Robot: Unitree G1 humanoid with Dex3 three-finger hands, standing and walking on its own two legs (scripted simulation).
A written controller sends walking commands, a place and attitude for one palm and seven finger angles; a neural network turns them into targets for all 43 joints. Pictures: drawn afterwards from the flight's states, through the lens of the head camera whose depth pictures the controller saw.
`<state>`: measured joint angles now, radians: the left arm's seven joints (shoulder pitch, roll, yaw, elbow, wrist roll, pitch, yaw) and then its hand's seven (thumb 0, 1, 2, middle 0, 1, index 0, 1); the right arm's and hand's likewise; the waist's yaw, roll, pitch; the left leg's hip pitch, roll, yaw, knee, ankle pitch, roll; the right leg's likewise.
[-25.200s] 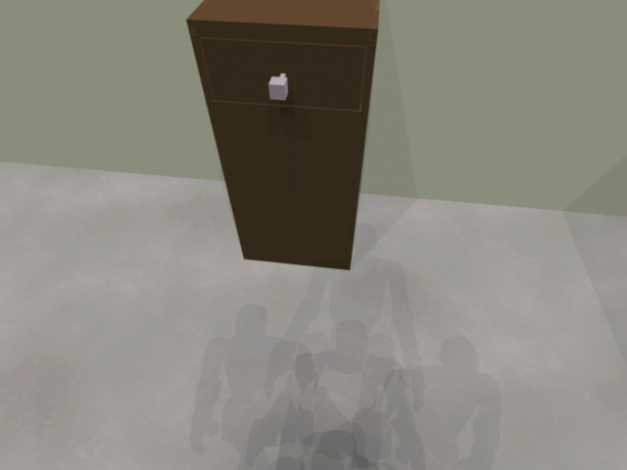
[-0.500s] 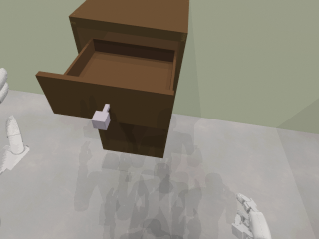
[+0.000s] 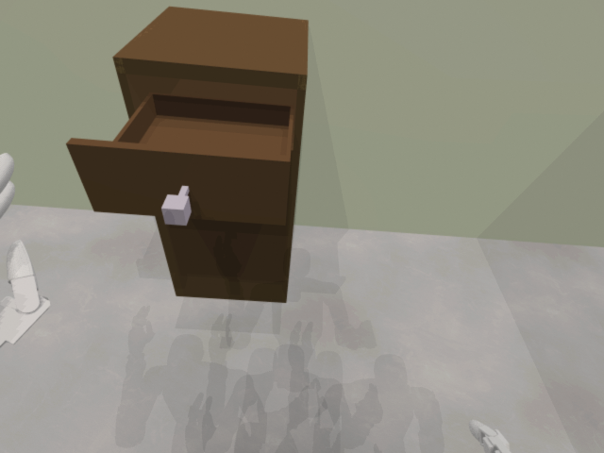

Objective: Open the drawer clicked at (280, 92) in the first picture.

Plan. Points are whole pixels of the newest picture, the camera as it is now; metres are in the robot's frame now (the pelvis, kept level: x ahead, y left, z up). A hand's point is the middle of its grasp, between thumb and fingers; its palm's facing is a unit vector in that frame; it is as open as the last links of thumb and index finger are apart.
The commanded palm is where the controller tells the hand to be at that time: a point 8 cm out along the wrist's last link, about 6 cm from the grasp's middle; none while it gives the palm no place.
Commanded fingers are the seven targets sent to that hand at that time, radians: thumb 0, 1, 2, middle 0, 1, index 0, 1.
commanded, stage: stop stepping back and stand still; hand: left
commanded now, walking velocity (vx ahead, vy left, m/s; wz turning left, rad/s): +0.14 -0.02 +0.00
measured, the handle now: (179, 202) +0.53 +0.24 +0.03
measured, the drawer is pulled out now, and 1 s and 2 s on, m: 0.30 0.30 0.30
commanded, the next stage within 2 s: let the arm hang, fingers relaxed in 0.30 s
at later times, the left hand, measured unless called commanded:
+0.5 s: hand (79, 340) +0.22 +0.26 +0.08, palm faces +0.30 -0.86 -0.42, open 7.4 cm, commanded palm none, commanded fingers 0.00 0.90 0.90 -0.20 -0.30 -0.20 -0.30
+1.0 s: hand out of the picture -0.03 +0.22 -0.16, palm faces +0.09 -0.95 -0.30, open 7.3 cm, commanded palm none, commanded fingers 0.00 0.90 0.90 -0.20 -0.30 -0.20 -0.30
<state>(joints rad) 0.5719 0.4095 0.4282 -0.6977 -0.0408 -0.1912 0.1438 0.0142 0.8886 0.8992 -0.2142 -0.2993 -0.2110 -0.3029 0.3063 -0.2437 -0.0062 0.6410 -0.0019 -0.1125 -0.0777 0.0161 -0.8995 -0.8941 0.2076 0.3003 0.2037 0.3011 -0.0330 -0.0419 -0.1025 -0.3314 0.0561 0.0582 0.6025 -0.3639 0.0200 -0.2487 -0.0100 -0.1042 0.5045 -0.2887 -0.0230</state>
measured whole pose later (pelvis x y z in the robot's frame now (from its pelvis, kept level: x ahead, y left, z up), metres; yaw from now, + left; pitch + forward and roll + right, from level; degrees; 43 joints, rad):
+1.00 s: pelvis +0.01 +0.00 +0.01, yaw +5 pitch -1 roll +0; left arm 0.30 0.27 0.01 1.05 0.00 0.04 0.01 0.00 0.93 0.90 -0.20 -0.30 -0.20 -0.30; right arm 0.31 -0.20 -0.01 1.04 -0.01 0.03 -0.02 0.01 -0.90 -0.89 0.20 0.30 0.20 0.30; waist 0.01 0.02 0.09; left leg -0.22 0.01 -0.03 0.46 -0.22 -0.02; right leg -0.22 0.00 0.02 0.46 -0.22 0.00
